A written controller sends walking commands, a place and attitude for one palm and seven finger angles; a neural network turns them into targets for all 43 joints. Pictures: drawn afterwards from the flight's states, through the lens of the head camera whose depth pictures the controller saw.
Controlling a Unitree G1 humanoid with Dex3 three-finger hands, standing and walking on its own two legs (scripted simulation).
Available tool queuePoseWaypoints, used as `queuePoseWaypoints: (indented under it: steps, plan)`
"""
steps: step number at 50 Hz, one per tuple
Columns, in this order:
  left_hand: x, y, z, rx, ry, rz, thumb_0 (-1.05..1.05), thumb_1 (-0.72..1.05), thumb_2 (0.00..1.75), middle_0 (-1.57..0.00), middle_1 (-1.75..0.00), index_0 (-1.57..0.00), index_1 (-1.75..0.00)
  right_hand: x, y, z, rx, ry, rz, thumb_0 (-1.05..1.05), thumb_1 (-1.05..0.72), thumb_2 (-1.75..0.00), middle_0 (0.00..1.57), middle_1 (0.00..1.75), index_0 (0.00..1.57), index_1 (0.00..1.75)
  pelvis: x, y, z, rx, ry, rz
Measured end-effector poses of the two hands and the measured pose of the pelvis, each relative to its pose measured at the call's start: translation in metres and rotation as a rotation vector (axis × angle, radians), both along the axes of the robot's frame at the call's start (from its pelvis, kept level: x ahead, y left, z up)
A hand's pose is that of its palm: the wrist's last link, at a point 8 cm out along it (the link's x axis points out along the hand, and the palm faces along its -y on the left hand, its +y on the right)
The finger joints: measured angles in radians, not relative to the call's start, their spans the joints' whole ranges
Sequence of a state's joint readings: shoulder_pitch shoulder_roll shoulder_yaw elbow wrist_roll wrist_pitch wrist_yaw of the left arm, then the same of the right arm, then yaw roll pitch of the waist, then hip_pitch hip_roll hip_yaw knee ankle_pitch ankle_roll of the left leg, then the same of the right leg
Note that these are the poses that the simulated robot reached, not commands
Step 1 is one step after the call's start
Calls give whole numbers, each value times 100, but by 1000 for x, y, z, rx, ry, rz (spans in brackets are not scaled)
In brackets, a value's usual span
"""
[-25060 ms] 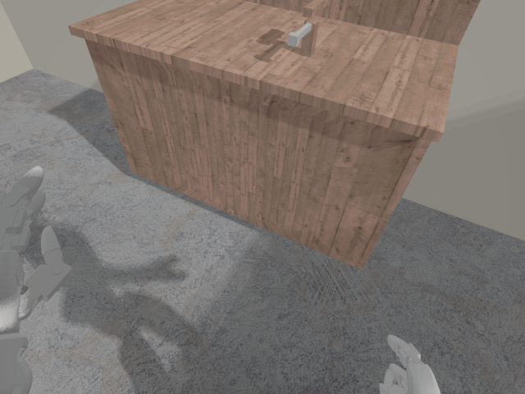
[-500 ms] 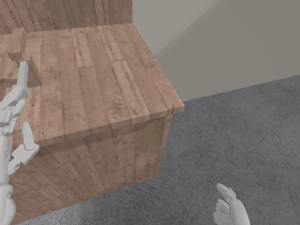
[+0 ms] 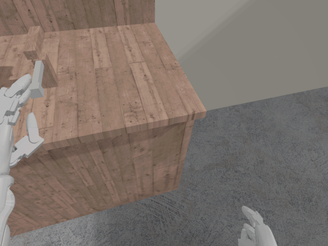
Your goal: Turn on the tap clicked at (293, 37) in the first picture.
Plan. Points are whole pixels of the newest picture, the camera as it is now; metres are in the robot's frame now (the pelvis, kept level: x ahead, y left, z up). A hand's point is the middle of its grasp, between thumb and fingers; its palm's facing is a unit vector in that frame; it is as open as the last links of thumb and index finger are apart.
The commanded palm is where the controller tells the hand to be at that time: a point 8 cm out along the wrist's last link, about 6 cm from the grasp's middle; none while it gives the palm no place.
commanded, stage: turn the palm inward beside the body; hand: left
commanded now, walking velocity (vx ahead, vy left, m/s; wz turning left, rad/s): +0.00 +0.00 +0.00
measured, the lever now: (35, 90) +0.41 +0.38 +0.13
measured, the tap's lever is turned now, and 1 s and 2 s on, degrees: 0 0 0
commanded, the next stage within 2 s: none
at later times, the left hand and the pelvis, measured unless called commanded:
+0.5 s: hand (45, 167) +0.20 +0.23 +0.16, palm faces +0.55 -0.79 -0.27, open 7.4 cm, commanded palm +0.15 +0.26 +0.17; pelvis +0.00 -0.06 -0.02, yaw +3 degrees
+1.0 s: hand (57, 163) +0.21 +0.22 +0.16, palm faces +0.49 -0.85 -0.20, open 7.4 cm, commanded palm +0.16 +0.25 +0.18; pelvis +0.03 -0.03 -0.02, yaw +1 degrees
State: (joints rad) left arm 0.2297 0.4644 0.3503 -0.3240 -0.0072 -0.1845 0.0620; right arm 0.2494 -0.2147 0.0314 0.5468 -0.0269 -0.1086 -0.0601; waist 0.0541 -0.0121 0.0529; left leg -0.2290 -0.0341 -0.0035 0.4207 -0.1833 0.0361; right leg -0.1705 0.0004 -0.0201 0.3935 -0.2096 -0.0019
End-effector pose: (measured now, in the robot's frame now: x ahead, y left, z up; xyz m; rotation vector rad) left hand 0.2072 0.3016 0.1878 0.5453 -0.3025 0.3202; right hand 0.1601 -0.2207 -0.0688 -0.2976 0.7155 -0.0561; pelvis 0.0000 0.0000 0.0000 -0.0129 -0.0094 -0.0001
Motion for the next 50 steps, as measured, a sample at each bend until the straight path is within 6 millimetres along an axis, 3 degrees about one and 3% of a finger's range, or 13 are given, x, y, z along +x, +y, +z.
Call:
queuePoseWaypoints:
  steps: [3,5,10,14,21,24,29,34,41,50]
  plan:
    - [7,12,15,-93,-50,36,2,89,90,-22,-30,-21,-31,-2,0,-10,46,18,42,1,-90,-90,20,30,20,30,-1,-5,-2,18,-5,-13]
    - [4,5,15,-190,-45,26,2,89,90,-21,-30,-21,-30,-2,-2,-12,80,-5,32,1,-90,-90,20,30,20,30,2,-7,-2,19,-16,-26]
    - [-11,-33,-15,-199,135,-1,1,90,90,-21,-30,-20,-30,7,-13,-12,121,-71,21,1,-90,-90,21,30,20,30,3,-16,-5,24,-49,-22]
    - [-31,-43,-35,-210,180,57,1,89,90,-21,-30,-21,-30,17,-27,-9,93,-92,38,1,-90,-90,21,30,20,30,-2,-32,-9,28,-49,-11]
    - [-62,-31,-14,-211,-46,222,2,89,90,-22,-30,-21,-30,34,-48,-11,39,-96,93,1,-90,-90,20,30,20,30,-3,-56,-14,9,-45,33]
    - [-58,-34,-13,-228,-14,232,2,89,90,-21,-30,-20,-30,42,-54,-17,40,-96,80,1,-90,-90,20,30,20,30,0,-59,-15,5,-48,45]
    - [-35,-47,-25,-261,131,180,1,90,90,-21,-30,-20,-30,53,-58,-25,60,-100,23,1,-90,-90,20,30,20,30,9,-59,-16,13,-35,38]
    - [-22,-54,-25,-282,102,141,2,89,90,-21,-30,-20,-30,58,-56,-23,72,-107,-1,1,-90,-90,20,30,20,30,24,-57,-16,29,-4,17]
    - [-30,-44,-23,-299,75,177,2,89,90,-21,-30,-21,-30,62,-49,-19,63,-114,8,1,-90,-90,20,30,20,30,36,-48,-16,29,0,14]
    - [-40,-47,-22,-339,64,166,2,90,90,-21,-30,-20,-30,64,-23,-15,67,-156,47,1,-90,-90,20,30,20,30,25,-32,-16,22,-11,19]
